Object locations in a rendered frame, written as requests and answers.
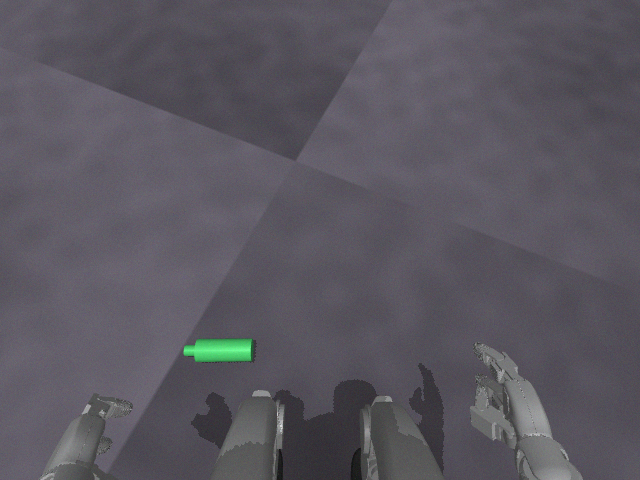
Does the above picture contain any right robot arm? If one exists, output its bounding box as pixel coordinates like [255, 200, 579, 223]
[514, 436, 583, 480]

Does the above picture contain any bottle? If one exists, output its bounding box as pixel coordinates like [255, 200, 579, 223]
[184, 338, 254, 362]

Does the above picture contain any left robot arm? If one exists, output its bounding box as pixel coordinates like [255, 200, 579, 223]
[38, 464, 95, 480]

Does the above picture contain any left robot hand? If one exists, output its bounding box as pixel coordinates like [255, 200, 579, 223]
[42, 393, 133, 480]

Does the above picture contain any right robot hand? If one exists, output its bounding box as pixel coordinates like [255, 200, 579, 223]
[470, 342, 553, 452]

